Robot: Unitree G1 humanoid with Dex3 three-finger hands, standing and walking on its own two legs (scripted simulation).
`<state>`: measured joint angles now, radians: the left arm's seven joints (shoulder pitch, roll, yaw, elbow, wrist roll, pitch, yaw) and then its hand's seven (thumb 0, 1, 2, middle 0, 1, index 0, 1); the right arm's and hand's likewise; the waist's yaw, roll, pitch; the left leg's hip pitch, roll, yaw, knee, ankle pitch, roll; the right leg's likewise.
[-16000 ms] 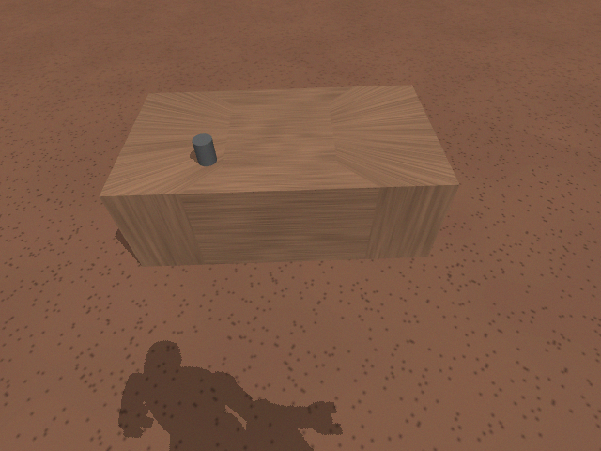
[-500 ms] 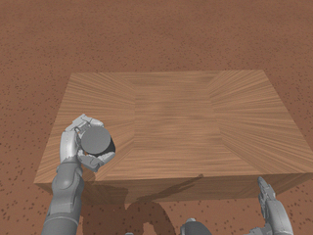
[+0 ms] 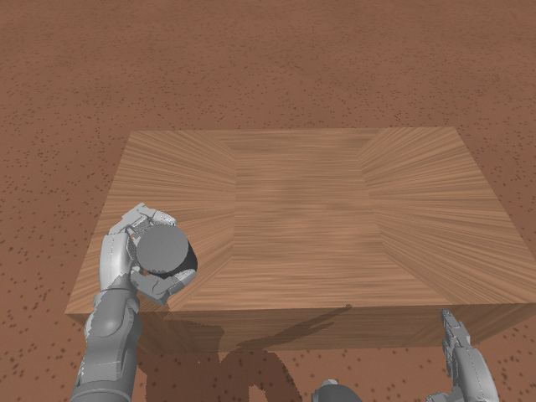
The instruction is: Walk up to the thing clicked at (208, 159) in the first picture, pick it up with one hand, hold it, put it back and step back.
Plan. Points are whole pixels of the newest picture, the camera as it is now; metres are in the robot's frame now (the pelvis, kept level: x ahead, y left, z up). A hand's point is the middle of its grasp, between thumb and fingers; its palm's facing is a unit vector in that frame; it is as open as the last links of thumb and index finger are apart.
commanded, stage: hold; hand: left
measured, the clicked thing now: (169, 257) +0.32 +0.16 +0.04
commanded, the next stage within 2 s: crouch in 1.88 s
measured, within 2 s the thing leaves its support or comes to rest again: neither
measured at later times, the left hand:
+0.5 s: hand (164, 254) +0.32 +0.17 +0.05, palm faces +0.11 -0.99 +0.01, open 10.1 cm
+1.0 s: hand (161, 248) +0.33 +0.17 +0.06, palm faces +0.11 -0.99 +0.02, open 10.1 cm
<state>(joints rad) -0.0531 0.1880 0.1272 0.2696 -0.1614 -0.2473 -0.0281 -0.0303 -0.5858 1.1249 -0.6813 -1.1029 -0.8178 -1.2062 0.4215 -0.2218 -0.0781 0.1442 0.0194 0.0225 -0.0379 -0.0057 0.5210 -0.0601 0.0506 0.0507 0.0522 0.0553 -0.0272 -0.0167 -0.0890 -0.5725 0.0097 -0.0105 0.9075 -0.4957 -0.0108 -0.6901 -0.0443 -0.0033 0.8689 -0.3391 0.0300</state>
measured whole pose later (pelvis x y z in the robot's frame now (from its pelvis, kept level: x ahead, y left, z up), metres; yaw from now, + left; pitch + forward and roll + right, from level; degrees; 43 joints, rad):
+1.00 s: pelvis +0.00 +0.00 +0.00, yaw +0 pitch +9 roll +0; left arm -0.10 0.18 0.14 0.35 -0.17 -0.27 -0.04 -0.03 -0.59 1.13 -0.69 -1.10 -0.82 -1.20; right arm 0.37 -0.22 -0.07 0.29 0.01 -0.04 -0.04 -0.01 0.52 -0.06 0.05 0.05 0.05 0.06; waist -0.03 -0.01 -0.08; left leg -0.55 0.01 -0.01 0.88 -0.48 0.00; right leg -0.67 -0.05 0.00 0.84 -0.32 0.04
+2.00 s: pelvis +0.00 +0.00 +0.00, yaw +0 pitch +9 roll +0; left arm -0.11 0.20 0.14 0.36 -0.17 -0.28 -0.05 -0.03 -0.59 1.13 -0.69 -1.09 -0.83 -1.20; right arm 0.36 -0.22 -0.08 0.27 0.01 -0.03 -0.03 -0.01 0.51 -0.07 0.05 0.05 0.05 0.06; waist -0.03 -0.01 -0.08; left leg -0.55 0.01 -0.02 0.88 -0.49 -0.01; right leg -0.67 -0.05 -0.01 0.84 -0.33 0.03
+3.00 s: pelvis -0.03 +0.00 -0.09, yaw +0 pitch +28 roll -2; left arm -0.81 0.48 0.42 1.20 -0.03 -0.58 -0.05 -0.03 -0.58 1.12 -0.69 -1.08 -0.83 -1.18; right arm 0.37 -0.26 -0.02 -0.13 -0.07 -0.04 0.06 -0.01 0.52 -0.06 0.06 0.05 0.06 0.06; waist -0.29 -0.04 -0.14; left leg -1.26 0.01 -0.06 1.38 -0.62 -0.02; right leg -1.35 -0.04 -0.03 1.27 -0.41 0.02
